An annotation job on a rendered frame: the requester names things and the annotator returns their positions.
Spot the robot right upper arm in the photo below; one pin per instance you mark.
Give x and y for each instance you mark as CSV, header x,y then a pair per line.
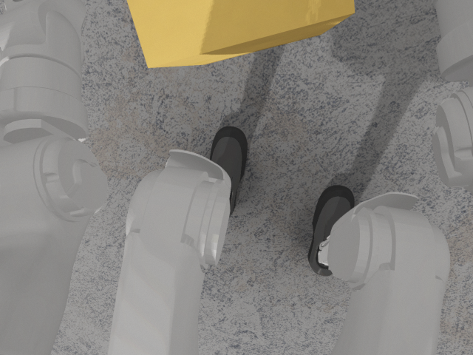
x,y
452,140

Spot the right robot forearm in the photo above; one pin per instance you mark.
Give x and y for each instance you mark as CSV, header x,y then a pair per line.
x,y
455,50

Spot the robot left thigh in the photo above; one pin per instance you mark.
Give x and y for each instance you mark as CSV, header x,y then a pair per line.
x,y
158,296

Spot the left robot forearm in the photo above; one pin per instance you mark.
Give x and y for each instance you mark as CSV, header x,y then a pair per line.
x,y
40,70

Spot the carton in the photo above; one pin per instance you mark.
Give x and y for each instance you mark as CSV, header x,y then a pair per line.
x,y
175,33

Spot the left robot foot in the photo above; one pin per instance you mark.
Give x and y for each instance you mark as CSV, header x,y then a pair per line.
x,y
229,150

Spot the robot left upper arm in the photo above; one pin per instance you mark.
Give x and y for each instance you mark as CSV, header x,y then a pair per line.
x,y
49,188

